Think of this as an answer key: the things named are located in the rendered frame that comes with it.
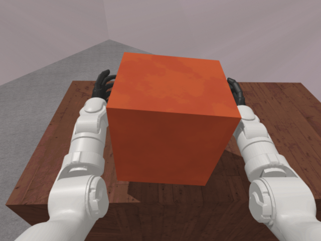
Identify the robot right upper arm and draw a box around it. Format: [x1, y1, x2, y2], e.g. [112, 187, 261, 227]
[249, 177, 321, 241]

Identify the left robot forearm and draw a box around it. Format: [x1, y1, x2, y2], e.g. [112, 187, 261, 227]
[48, 97, 109, 216]

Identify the right robot forearm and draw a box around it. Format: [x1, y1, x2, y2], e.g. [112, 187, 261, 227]
[233, 105, 316, 215]

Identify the carton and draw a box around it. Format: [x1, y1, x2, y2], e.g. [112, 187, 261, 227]
[106, 52, 242, 186]

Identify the right robot hand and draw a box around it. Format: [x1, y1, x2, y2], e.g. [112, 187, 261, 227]
[227, 78, 246, 106]

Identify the pedestal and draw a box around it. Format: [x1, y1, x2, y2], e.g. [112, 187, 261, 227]
[6, 81, 321, 241]

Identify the robot left upper arm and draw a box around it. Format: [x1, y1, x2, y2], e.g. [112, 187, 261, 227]
[14, 175, 109, 241]

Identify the left robot hand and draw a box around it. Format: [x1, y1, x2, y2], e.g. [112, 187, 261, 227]
[91, 69, 116, 103]

